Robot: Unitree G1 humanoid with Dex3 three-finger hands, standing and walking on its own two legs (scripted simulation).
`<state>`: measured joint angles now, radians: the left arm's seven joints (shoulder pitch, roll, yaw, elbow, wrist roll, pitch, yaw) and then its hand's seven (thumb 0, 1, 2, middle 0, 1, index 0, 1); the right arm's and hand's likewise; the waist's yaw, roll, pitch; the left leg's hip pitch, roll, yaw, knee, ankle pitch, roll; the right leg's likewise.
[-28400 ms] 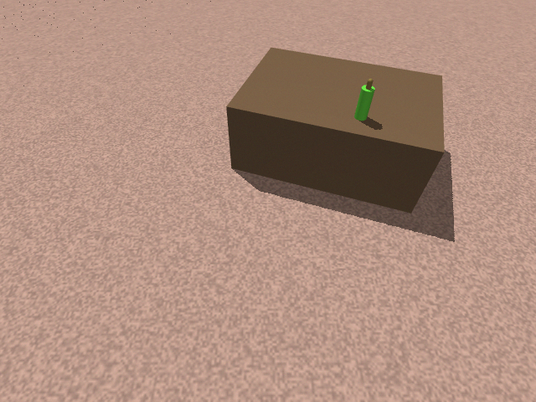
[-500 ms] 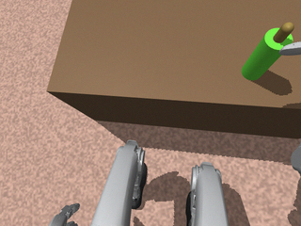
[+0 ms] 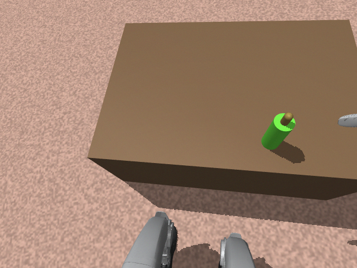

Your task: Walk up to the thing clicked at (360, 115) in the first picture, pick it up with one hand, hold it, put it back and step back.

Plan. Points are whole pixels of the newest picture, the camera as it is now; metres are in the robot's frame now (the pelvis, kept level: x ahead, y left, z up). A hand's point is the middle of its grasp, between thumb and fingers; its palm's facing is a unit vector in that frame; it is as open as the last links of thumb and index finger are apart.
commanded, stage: home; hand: right
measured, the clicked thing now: (278, 130) +0.51 -0.20 -0.18
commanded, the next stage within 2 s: none
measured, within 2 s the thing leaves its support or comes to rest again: neither
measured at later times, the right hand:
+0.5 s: hand (324, 196) +0.30 -0.22 -0.01, palm faces +0.17 +0.93 -0.33, open 17.3 cm
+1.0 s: hand (298, 255) +0.20 -0.17 +0.00, palm faces +0.15 +0.95 -0.27, open 17.4 cm
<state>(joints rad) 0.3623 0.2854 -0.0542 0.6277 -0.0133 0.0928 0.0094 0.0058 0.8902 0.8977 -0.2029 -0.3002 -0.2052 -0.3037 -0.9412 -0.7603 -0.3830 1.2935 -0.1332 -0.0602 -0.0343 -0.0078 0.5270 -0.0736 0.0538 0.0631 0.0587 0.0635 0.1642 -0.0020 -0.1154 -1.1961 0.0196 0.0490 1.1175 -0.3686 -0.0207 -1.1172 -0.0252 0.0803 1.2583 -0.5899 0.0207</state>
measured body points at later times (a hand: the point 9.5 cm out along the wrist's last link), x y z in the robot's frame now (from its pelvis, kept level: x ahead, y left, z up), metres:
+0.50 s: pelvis +0.04 +0.01 +0.07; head +0.08 +0.00 +0.52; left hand +0.17 +0.25 -0.03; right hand +0.29 -0.27 +0.02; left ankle +0.08 +0.14 -0.63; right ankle -0.01 -0.12 -0.63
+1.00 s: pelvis +0.03 +0.02 +0.07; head +0.05 +0.02 +0.52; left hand +0.22 +0.25 -0.01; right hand +0.18 -0.22 +0.02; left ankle +0.08 +0.14 -0.63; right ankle -0.01 -0.12 -0.63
